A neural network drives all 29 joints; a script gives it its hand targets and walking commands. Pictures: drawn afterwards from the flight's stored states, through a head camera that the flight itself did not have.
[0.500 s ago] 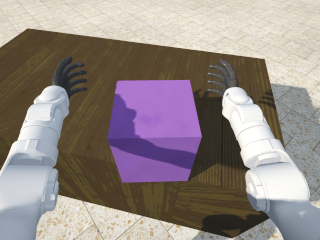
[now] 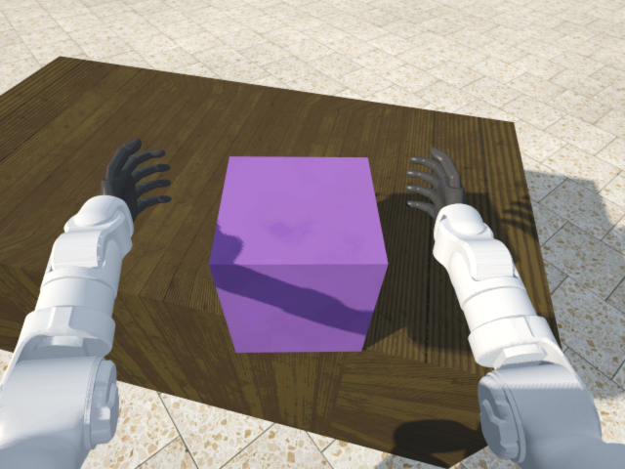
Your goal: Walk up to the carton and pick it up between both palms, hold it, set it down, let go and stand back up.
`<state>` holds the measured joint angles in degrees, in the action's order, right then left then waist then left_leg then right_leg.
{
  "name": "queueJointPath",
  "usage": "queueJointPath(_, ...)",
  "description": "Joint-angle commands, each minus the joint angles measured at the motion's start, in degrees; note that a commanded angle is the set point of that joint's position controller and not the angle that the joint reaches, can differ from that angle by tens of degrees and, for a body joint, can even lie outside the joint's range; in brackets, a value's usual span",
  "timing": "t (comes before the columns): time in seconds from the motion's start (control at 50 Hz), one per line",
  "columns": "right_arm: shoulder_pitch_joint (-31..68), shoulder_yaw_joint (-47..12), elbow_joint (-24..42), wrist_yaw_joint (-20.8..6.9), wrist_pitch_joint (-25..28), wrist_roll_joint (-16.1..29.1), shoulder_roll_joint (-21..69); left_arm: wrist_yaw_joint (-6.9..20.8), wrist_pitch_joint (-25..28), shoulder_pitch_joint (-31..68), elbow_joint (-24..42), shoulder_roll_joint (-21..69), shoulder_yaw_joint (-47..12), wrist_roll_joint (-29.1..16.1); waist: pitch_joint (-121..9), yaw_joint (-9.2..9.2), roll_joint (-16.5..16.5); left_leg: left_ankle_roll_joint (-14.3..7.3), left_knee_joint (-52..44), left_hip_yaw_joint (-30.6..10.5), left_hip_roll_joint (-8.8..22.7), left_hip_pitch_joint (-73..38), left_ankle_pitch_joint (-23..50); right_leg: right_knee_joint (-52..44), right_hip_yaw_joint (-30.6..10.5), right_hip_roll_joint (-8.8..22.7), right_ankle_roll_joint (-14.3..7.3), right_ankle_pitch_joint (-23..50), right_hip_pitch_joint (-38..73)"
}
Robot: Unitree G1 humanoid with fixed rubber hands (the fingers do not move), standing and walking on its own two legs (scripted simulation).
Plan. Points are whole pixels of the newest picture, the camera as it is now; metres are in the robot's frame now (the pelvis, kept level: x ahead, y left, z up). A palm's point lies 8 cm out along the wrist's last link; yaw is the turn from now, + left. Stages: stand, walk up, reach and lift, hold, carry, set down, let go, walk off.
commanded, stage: set down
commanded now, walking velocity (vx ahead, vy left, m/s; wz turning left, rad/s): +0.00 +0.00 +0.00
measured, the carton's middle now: (298, 259) +0.42 +0.02 -0.01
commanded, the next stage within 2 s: let go in 1.36 s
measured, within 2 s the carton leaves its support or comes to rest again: neither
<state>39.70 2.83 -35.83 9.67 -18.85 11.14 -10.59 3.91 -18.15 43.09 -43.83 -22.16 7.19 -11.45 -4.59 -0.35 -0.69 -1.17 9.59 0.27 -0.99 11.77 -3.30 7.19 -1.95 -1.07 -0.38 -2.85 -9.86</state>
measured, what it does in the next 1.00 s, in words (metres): stands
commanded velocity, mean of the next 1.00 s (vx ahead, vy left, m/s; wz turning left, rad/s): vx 0.00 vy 0.00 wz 0.00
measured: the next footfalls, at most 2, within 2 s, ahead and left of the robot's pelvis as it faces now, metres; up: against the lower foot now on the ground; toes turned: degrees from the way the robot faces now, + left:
none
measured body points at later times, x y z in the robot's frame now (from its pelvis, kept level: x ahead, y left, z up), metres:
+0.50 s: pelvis +0.01 +0.01 +0.00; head +0.00 +0.01 +0.45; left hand +0.35 +0.25 +0.07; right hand +0.36 -0.17 +0.06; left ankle +0.01 +0.10 -0.75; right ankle +0.00 -0.12 -0.75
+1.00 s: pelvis +0.02 +0.01 +0.00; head +0.01 +0.02 +0.45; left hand +0.28 +0.25 +0.01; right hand +0.29 -0.18 +0.00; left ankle +0.01 +0.10 -0.75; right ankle +0.00 -0.12 -0.75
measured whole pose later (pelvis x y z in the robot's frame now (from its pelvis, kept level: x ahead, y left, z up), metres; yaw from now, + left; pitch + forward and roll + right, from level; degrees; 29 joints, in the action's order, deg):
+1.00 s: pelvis +0.02 +0.01 +0.00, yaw -1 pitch +1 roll +0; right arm -4.1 -4.2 -20.0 7.1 4.8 12.6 -10.3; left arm 4.2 4.9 1.3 -25.8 -15.0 1.0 -10.8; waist -3.1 -3.6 -0.6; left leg -1.8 17.4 1.3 -1.2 9.0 -9.8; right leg 15.2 -3.2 -1.1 0.2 -9.3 -7.4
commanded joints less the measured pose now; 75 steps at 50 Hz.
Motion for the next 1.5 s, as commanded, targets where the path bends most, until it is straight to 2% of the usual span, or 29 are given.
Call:
queueJointPath(0.0, 18.7, 0.0, 11.0, 0.1, 3.0, 0.6, -5.9, -0.1, 3.4, 19.4, 12.6, -9.2, 2.2, 0.0, -25.7, -1.11, 3.1, 2.0, 3.7, 1.3, -0.5, -10.3, 18.6, 3.0, -1.8, -0.2, -1.6, 6.8, 11.6)
queueJointPath(0.18, 6.9, -0.5, 13.5, 0.3, 6.6, 0.4, -5.0, 1.1, 5.9, 8.6, 15.1, -5.4, 1.9, 0.8, -18.0, -1.09, 3.0, 2.3, 4.1, 1.2, -0.2, -10.5, 16.6, 2.6, -2.1, -0.5, -1.4, 4.4, 9.5)
queueJointPath(0.38, -3.0, -1.7, 18.4, -0.2, 12.3, 1.2, -5.0, 0.1, 11.5, -0.7, 20.2, -3.7, 0.3, 0.1, -16.9, -2.38, 2.5, 1.9, 5.0, 1.2, 0.7, -10.6, 13.7, 3.7, -2.1, 0.0, -1.7, 0.3, 7.5)
queueJointPath(0.66, -21.3, -3.9, 23.6, -0.9, 17.5, 2.3, -4.7, 0.2, 16.0, -17.8, 26.6, -0.4, -1.5, 1.1, -11.1, -3.06, 2.2, 1.7, 6.2, 0.7, 1.0, -11.0, 14.2, 4.2, -2.4, 0.0, -1.6, 0.2, 5.4)
queueJointPath(0.82, -30.5, -4.6, 25.3, -1.8, 22.0, 1.8, -4.6, 0.2, 21.0, -26.5, 28.0, 0.5, -3.0, 0.8, -8.4, -3.47, 2.3, 1.5, 7.2, 0.4, 1.2, -9.9, 11.9, 5.4, -2.3, 0.2, -1.4, -1.3, 3.6)
queueJointPath(1.08, -40.4, -6.3, 18.3, -3.9, 34.7, 0.3, -2.9, 0.0, 34.3, -37.5, 22.1, 1.5, -5.7, 0.0, -5.6, -2.66, 1.7, 0.7, 10.2, -1.2, 1.5, -8.8, 10.4, 8.4, -2.1, 0.1, -0.6, -2.2, -1.1)
queueJointPath(1.24, -44.5, -7.6, 13.2, -4.8, 42.2, 0.2, -1.4, -0.3, 39.4, -43.1, 19.8, 1.8, -5.7, 0.9, -4.8, -2.49, 1.4, 0.4, 11.8, -1.5, 1.5, -7.2, 8.3, 11.2, -2.4, 0.1, 0.2, -1.4, -2.9)
queueJointPath(1.34, -43.3, -7.3, 13.2, -5.3, 44.5, -0.2, -1.1, -1.1, 40.4, -42.2, 21.3, 1.4, -6.0, 0.9, -3.6, -2.34, 1.6, 0.0, 11.7, -1.2, 1.6, -4.5, 1.3, 12.4, -2.5, 0.5, 0.3, -5.1, -4.1)
queueJointPath(1.38, -44.5, -6.6, 11.0, -5.3, 44.3, -0.5, -1.3, -1.4, 39.6, -43.3, 20.9, 1.8, -6.4, 1.4, -3.1, -2.05, 2.0, -0.1, 11.3, -1.1, 1.7, -4.0, -1.5, 12.7, -2.2, 0.5, 0.1, -6.2, -4.2)
queueJointPath(1.48, -49.6, -6.0, 2.4, -5.0, 43.5, -0.9, -2.8, -1.2, 35.2, -50.1, 18.2, 3.6, -6.2, 4.2, -2.6, -1.53, 2.8, 0.9, 11.3, -1.3, 1.4, -4.5, 0.4, 13.4, -1.2, -0.6, -0.2, -3.7, -3.2)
